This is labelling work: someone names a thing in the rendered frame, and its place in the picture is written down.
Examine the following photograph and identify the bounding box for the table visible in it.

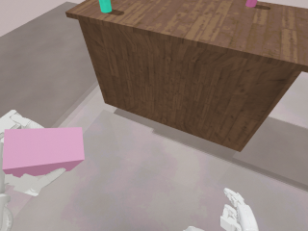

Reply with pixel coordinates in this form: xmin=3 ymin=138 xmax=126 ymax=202
xmin=65 ymin=0 xmax=308 ymax=152

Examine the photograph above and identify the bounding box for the left robot forearm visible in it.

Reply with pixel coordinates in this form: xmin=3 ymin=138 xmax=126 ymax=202
xmin=0 ymin=193 xmax=13 ymax=231

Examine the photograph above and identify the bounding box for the left robot hand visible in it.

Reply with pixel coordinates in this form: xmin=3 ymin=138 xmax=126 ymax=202
xmin=0 ymin=110 xmax=66 ymax=196

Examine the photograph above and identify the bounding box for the right robot hand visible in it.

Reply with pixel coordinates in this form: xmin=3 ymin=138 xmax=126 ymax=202
xmin=220 ymin=188 xmax=259 ymax=231

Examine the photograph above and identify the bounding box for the sponge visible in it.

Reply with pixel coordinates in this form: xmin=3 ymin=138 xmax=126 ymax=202
xmin=2 ymin=127 xmax=85 ymax=178

